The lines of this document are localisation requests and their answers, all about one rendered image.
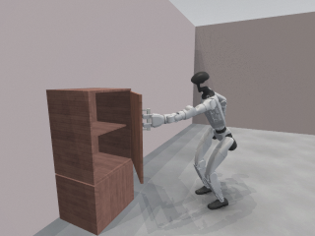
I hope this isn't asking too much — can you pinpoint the robot left forearm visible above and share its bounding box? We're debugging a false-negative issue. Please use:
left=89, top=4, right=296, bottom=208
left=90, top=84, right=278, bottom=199
left=162, top=108, right=197, bottom=124

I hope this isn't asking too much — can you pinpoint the left robot shin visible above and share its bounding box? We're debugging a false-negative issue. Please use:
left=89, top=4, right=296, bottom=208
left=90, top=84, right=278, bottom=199
left=204, top=172, right=224, bottom=202

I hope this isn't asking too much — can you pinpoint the handle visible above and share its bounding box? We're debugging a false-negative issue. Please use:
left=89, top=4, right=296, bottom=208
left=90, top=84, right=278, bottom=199
left=142, top=108, right=151, bottom=131

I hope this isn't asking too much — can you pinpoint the left robot hand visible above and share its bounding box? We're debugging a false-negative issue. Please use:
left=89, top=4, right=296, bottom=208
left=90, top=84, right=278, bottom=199
left=142, top=113, right=164, bottom=128

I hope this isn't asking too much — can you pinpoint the robot right forearm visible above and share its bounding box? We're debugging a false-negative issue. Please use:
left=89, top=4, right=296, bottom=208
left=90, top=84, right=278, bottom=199
left=221, top=105, right=226, bottom=119

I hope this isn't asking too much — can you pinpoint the robot left foot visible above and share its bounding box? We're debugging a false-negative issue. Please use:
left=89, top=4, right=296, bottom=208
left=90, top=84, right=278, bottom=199
left=208, top=198, right=228, bottom=210

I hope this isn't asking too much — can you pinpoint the robot left upper arm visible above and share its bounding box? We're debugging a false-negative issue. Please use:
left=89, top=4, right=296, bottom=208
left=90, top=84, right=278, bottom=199
left=184, top=99, right=217, bottom=117

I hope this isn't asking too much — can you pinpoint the robot right upper arm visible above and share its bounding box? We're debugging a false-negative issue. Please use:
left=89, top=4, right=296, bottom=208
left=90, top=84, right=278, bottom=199
left=209, top=88, right=227, bottom=106

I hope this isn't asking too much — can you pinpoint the cupboard door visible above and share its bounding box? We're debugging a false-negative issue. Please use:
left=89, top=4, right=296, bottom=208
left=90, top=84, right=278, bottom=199
left=129, top=91, right=144, bottom=184

